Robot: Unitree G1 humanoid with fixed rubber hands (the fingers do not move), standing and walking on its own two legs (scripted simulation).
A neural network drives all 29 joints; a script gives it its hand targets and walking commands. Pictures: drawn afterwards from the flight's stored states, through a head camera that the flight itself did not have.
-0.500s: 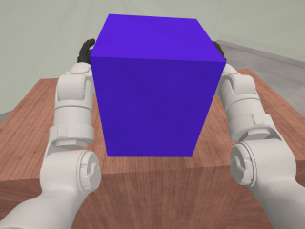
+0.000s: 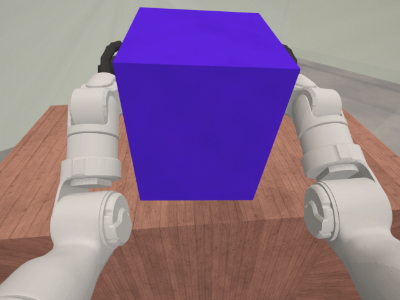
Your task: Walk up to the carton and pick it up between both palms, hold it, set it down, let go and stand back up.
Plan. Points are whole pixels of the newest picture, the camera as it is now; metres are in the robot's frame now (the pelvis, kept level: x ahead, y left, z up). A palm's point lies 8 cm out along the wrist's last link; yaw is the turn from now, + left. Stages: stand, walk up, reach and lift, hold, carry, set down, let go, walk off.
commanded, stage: hold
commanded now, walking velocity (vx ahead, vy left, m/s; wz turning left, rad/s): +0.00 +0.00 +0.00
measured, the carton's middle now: (198, 107) +0.40 +0.01 +0.25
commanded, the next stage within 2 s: none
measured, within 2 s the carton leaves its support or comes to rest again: neither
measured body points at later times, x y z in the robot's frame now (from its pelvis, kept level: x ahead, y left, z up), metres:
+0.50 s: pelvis +0.00 +0.00 +0.00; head -0.09 +0.00 +0.44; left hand +0.39 +0.16 +0.33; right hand +0.39 -0.16 +0.31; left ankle +0.02 +0.12 -0.74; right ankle +0.05 -0.13 -0.74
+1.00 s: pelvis +0.00 +0.00 +0.00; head -0.09 +0.00 +0.44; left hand +0.39 +0.16 +0.33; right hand +0.39 -0.16 +0.32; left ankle +0.02 +0.12 -0.74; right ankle +0.05 -0.13 -0.74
